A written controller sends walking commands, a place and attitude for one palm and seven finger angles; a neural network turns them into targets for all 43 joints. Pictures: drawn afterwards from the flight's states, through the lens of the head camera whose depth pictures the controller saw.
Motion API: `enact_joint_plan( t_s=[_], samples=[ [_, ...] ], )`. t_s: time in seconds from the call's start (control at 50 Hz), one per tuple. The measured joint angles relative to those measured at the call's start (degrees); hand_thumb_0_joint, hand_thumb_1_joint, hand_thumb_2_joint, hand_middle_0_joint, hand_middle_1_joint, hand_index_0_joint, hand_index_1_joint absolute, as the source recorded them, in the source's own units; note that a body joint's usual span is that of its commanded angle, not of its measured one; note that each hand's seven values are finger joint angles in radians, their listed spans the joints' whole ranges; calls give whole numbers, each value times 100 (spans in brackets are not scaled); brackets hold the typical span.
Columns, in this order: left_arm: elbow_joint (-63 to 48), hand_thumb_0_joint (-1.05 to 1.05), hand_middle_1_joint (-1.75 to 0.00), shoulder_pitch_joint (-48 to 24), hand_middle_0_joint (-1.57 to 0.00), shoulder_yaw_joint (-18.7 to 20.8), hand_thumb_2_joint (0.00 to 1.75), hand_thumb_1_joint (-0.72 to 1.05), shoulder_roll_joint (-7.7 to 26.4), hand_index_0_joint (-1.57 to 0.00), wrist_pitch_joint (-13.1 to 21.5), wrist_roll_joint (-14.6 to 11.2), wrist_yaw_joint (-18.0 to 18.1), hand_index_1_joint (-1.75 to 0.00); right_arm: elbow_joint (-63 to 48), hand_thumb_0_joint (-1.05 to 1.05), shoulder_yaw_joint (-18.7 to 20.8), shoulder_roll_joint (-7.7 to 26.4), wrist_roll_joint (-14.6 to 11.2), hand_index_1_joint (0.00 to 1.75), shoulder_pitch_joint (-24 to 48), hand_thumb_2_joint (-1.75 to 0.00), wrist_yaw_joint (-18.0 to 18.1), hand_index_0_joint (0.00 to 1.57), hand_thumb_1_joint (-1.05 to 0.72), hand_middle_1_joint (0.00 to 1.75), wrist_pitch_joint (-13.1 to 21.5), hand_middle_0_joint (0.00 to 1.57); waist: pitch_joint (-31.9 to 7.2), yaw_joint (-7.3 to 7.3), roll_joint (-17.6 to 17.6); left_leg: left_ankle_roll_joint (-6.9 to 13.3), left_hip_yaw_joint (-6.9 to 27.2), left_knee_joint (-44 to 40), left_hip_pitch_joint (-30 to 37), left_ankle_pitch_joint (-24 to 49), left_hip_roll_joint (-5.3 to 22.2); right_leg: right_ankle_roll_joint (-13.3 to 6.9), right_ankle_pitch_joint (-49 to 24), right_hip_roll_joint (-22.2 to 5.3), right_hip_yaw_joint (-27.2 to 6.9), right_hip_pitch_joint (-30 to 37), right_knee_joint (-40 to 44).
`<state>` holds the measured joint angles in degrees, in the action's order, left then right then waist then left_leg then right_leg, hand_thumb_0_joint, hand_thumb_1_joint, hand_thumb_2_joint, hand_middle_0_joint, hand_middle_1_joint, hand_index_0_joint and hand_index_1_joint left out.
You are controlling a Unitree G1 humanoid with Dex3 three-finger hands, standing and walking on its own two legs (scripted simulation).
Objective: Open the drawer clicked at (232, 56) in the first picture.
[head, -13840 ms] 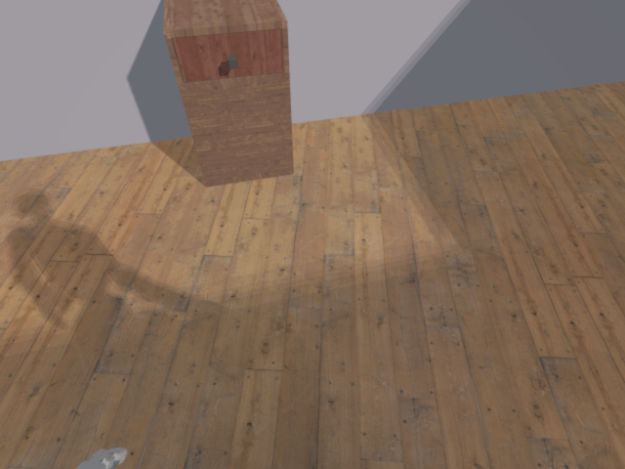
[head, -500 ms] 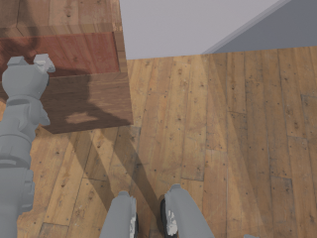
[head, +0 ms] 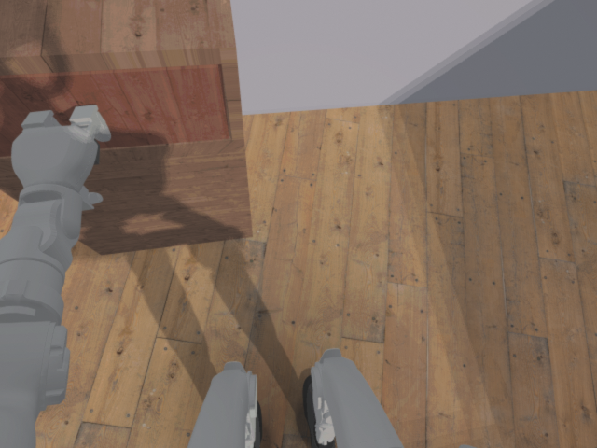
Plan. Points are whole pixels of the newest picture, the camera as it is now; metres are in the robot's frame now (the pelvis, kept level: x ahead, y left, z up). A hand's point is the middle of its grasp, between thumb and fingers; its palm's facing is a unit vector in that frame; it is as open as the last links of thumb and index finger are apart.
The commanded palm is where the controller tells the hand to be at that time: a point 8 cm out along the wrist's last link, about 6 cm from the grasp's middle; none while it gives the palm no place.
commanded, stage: close the thumb around the handle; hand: left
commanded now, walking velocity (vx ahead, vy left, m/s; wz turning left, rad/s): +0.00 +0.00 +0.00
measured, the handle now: (82, 138) +0.53 +0.28 -0.03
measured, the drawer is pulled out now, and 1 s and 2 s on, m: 0.00 0.05 0.16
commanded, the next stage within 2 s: pull the drawer open in 0.34 s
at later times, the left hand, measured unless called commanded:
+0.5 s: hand (80, 178) +0.48 +0.28 -0.05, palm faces -0.05 -0.06 -1.00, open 6.7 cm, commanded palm +0.46 +0.27 +0.01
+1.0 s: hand (79, 210) +0.43 +0.28 -0.05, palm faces -0.05 -0.07 -1.00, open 6.7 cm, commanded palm +0.40 +0.27 +0.01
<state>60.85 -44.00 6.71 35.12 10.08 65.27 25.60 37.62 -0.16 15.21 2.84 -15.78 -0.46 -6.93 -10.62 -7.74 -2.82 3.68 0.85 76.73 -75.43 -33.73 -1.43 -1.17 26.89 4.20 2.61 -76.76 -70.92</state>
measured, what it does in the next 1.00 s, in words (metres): stands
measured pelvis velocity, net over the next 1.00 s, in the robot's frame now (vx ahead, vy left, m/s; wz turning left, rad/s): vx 0.02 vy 0.00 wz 0.00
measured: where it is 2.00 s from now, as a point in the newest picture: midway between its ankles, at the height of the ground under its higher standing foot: (284, 445)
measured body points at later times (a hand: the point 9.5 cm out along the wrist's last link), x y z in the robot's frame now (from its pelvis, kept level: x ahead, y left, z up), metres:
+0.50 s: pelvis +0.00 +0.00 +0.00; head +0.18 +0.03 +0.42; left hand +0.47 +0.28 +0.01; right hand +0.05 -0.27 -0.12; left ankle +0.00 +0.08 -0.61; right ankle +0.05 -0.11 -0.61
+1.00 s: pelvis +0.02 +0.00 +0.02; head +0.18 +0.02 +0.44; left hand +0.43 +0.28 +0.01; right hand +0.10 -0.27 -0.11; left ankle +0.00 +0.08 -0.61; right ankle +0.05 -0.11 -0.61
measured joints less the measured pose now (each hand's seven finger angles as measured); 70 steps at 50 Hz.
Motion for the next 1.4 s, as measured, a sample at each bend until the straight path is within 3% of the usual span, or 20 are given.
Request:
enact_joint_plan(
  t_s=[0.22,0.56,0.74,0.98,1.4],
  samples=[
    [-22,0,-132,63,-40,-27,77,59,-79,-35,34,16,139,-131,14,0,31,3,15,30,5,-90,-34,21,-90,30,-20,20,-6,35,-19,21,-4,-9,42,-21,-15,26,24,-14,-6,51,17],
    [-202,1,-135,260,-41,-10,74,62,-181,-29,-91,-35,174,-135,9,0,71,-14,8,30,43,-90,-74,21,-90,30,-97,20,26,47,2,13,4,-107,184,-20,8,19,9,10,-7,197,133],
    [-657,2,-135,907,-41,60,73,64,-441,-27,-80,-128,230,-135,29,0,125,-47,10,30,20,-90,-107,21,-90,30,-157,20,18,181,19,28,-78,-359,531,-22,27,31,9,36,-108,495,329],
    [-992,2,-135,1508,-41,-38,76,63,-765,-27,-50,-30,560,-136,28,0,211,-62,43,30,226,-90,-150,21,-90,30,-208,20,-40,373,52,7,-79,-478,801,-60,-8,5,96,5,-118,738,371],
    [-1695,2,-135,2477,-41,-51,74,64,-999,-27,-84,-70,674,-135,-114,0,246,-64,4,30,457,-90,-86,21,-91,30,-208,20,-63,506,104,-29,-137,-603,1097,-68,4,-40,127,20,-181,969,396]
  ],
)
